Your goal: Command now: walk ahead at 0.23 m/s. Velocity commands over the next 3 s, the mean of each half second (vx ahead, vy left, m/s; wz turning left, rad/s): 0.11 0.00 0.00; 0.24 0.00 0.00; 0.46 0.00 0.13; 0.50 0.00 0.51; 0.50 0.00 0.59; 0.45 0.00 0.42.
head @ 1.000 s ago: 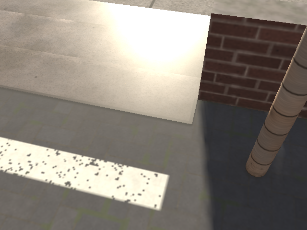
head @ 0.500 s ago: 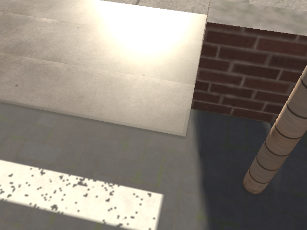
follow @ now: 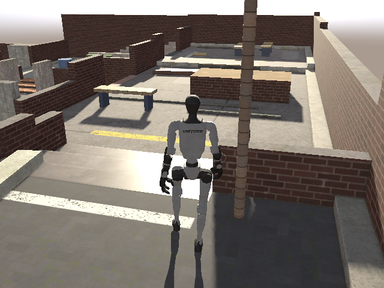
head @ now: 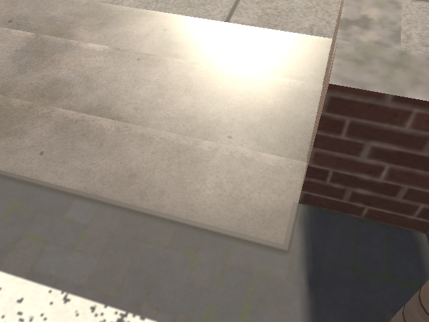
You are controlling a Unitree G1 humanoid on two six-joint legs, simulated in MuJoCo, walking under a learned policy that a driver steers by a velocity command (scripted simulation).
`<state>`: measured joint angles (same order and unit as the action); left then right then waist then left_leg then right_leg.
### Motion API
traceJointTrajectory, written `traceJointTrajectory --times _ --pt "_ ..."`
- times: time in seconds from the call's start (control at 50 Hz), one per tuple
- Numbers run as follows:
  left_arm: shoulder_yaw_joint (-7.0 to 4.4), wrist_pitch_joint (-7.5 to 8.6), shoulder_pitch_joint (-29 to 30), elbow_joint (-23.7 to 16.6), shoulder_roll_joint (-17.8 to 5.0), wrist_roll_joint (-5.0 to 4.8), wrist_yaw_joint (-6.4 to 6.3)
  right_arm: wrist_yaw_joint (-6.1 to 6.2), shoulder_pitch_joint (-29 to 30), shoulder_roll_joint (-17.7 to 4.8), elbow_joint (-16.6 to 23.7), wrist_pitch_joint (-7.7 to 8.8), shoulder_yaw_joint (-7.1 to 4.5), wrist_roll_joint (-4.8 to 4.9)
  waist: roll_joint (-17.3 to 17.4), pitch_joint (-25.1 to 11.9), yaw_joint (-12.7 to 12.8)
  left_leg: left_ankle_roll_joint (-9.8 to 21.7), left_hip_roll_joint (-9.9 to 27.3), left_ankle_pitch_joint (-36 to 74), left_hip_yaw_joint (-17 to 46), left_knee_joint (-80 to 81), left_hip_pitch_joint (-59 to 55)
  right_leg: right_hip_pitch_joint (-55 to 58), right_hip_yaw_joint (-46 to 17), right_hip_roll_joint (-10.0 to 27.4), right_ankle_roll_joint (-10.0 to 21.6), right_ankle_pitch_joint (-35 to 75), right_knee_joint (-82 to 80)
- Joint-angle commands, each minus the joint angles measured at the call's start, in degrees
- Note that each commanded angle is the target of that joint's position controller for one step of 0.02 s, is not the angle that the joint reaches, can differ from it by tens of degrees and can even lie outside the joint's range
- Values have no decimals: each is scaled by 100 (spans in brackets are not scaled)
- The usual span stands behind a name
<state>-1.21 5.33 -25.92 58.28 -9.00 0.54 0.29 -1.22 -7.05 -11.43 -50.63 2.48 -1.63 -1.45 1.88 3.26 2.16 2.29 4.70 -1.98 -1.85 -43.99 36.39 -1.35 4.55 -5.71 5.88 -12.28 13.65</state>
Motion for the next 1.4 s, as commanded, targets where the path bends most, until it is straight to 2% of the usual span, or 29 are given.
traceJointTrajectory --times 0.02,0.12,0.14,0.16,0.18,0.2,0.24,0.3,0.42,0.48,0.54,0.6,0.64,0.7,0.76,0.84,0.86,0.88,0.9,0.92,0.96,1.04,1.2,1.26,1.3,1.32,1.34,1.36,1.4 --pt "-47 19 -318 -69 -634 19 -74 50 57 -80 138 18 38 40 -676 -35 -46 8 -393 364 -343 518 -868 -375 -371 1337 240 4458 166" --pt "-26 -59 -96 59 -713 21 -237 222 -775 -311 -290 241 -57 -34 -501 -172 -463 256 -631 63 -169 1972 -2017 134 -657 1476 205 4512 1590" --pt "-12 -31 -149 48 -687 -21 -245 260 -1270 -522 -466 342 -107 -78 -248 -520 -594 340 -216 1605 171 2154 -2945 -244 -576 1260 33 3606 2290" --pt "74 -19 -594 -30 -372 -138 -272 275 -1894 -931 -579 384 -184 -145 451 -1295 -511 864 1141 4714 1280 1459 -4472 -1269 -349 880 -138 722 3583" --pt "96 -144 -1236 235 -178 -341 -269 254 -1885 -815 -580 299 -168 14 1002 -2146 -495 1975 2021 5497 2378 1540 -4982 -1886 -245 202 -273 -2496 4783" --pt "-12 -270 -804 266 -580 -123 -277 215 -1635 -593 -512 227 -117 169 292 -1734 -474 1943 1764 4105 2246 2008 -4243 -2008 -565 343 -329 -2507 5046" --pt "-53 -366 -59 155 -449 135 -172 237 -825 -330 -404 112 -18 117 12 -705 -211 1482 1295 2085 1762 2702 -2968 -2055 -691 585 -393 -1853 4786" --pt "10 -559 -159 311 -83 144 -173 304 -581 -158 -477 33 58 33 143 -499 57 1024 702 1335 1005 2979 -2051 -1269 -572 659 -532 -1338 3823" --pt "8 -695 233 374 -206 68 -294 282 -796 -468 -712 -115 -9 36 434 -336 -118 881 612 -1740 1194 3365 -1736 -962 -367 610 -510 -927 2459" --pt "53 -624 123 472 -127 112 -286 289 -764 -429 -796 -247 -20 120 205 -10 -45 550 508 -2911 1232 3457 -1152 -448 -360 669 -392 -388 1517" --pt "52 -476 275 448 -382 43 -306 259 -969 -228 -872 -314 -17 160 -671 530 -326 139 -75 -2097 720 2999 -1703 -1604 -1173 1157 -228 -1143 443" --pt "45 -332 454 408 -374 -13 -303 223 -1259 -96 -1049 -295 31 66 -847 112 -495 167 -246 -1417 466 2330 -2837 -2082 -1308 1218 -269 -1748 -79" --pt "-69 -368 318 332 -603 1 -290 190 -1260 -246 -1050 -285 -21 25 -814 221 -384 269 -545 -2584 197 1831 -2273 -1942 -1526 1265 -25 -2949 -164" --pt "-220 -415 65 353 -768 22 -301 88 -955 57 -892 -231 29 -78 -1221 604 -186 239 -650 -1900 -174 379 -1385 -1660 -2457 2134 518 -3386 -815" --pt "-292 -327 239 278 -769 74 -278 25 -910 -47 -780 -71 -18 -53 -849 503 -281 277 -444 -2070 -72 365 -1054 -1134 -2159 2130 596 -2495 -651" --pt "-336 -297 490 164 -678 43 -208 89 -1911 57 -1102 73 -74 -1 -411 433 -652 310 -774 -2000 -282 2022 -3318 -2308 -1289 1474 359 -2469 576" --pt "-266 -258 642 34 -394 73 -170 148 -2530 -202 -1226 132 -141 -45 432 350 -868 402 156 -2813 1039 2798 -3946 -2951 -709 1057 189 -2050 1953" --pt "-159 -204 804 -214 10 22 -91 166 -3091 -828 -1275 141 -291 4 1681 267 -999 894 1430 -4429 3437 3853 -4477 -4241 142 313 -44 -1804 3548" --pt "-258 -185 1138 -333 -497 226 -33 170 -3007 -777 -1299 90 -294 -22 1039 625 -888 1209 1762 -4636 3934 3981 -3907 -4508 -305 621 42 -1668 4425" --pt "-271 -151 1370 -408 -529 215 42 153 -2488 -612 -1099 117 -242 -38 427 761 -629 1164 1581 -4176 3483 3916 -3528 -4477 -513 850 72 -1101 4703" --pt "-243 -96 1280 -311 -361 136 133 155 -2004 -483 -890 227 -200 9 38 520 -337 909 1126 -2769 2466 3995 -3393 -4052 -550 1047 -23 -251 4506" --pt "-262 -203 1494 -282 -447 101 184 234 -2387 -211 -1052 393 -43 51 239 277 -296 707 621 -615 1196 3857 -3657 -3905 -259 948 -230 488 4182" --pt "-118 -225 3136 -910 -413 46 171 241 -2733 -336 -1230 414 25 30 384 524 -551 823 569 1446 577 3611 -3670 -3350 225 713 -242 847 2233" --pt "-224 -159 2503 -821 -662 19 80 238 -2349 -606 -1190 435 -61 36 357 253 -145 699 709 3490 483 2798 -3675 -2152 265 401 61 558 1931" --pt "-381 -53 832 -300 -936 55 -33 229 -2166 -677 -1171 396 -94 50 165 -585 516 547 410 3694 339 817 -3418 -407 201 279 271 584 1392" --pt "-505 -15 -54 -169 -1388 223 -115 191 -2187 -486 -1031 412 -47 106 -263 -1229 757 502 117 1791 236 -765 -2324 927 -1060 1472 496 -344 1205" --pt "-591 -34 -274 -207 -1774 350 -81 155 -3034 236 -1020 364 68 324 -1478 -2084 346 322 -849 -2873 9 -3051 -502 2257 -3947 3268 1325 -972 559" --pt "-513 -95 255 -312 -1374 189 -44 175 -2462 -417 -1056 307 -88 114 -463 -1542 329 446 -584 -2500 567 -3314 115 1543 -4286 3057 1198 -1952 -106" --pt "-373 1 1138 -403 -847 57 -19 121 -1570 -392 -741 290 -128 -24 -193 -230 -58 458 -46 -1444 496 -2656 -87 -167 -2581 2594 810 -1282 -552"
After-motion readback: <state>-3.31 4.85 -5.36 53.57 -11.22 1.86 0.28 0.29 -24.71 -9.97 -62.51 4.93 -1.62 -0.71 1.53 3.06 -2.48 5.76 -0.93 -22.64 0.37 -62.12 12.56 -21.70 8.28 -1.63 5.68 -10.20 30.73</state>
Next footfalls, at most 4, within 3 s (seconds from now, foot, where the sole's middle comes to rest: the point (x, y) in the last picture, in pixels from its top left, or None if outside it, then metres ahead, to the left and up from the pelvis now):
0.14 left None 0.22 0.09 -0.78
0.50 right None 0.15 -0.10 -0.78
1.32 right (260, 308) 0.52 -0.07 -0.78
1.86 left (198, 233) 0.78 0.14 -0.78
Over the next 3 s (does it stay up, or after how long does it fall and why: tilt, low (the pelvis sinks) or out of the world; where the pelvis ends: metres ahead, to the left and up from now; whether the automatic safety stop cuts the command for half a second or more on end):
stays up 1.10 0.35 -0.02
